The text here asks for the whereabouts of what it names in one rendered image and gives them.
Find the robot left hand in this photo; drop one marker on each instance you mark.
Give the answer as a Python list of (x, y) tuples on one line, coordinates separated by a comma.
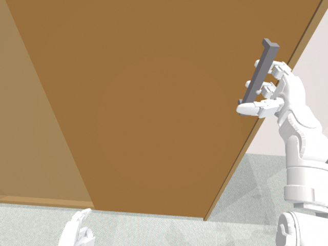
[(73, 235)]

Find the right robot forearm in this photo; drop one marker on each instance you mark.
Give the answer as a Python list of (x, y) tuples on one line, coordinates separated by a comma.
[(306, 151)]

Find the right robot upper arm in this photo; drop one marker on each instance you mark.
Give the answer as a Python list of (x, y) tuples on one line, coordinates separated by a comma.
[(298, 229)]

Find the robot right hand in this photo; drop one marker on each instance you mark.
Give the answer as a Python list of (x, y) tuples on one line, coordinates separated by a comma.
[(289, 91)]

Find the wardrobe door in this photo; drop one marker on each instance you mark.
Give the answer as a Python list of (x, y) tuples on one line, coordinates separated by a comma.
[(145, 91), (35, 160)]

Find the handle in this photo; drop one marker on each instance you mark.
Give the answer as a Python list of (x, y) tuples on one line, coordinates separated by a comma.
[(265, 62)]

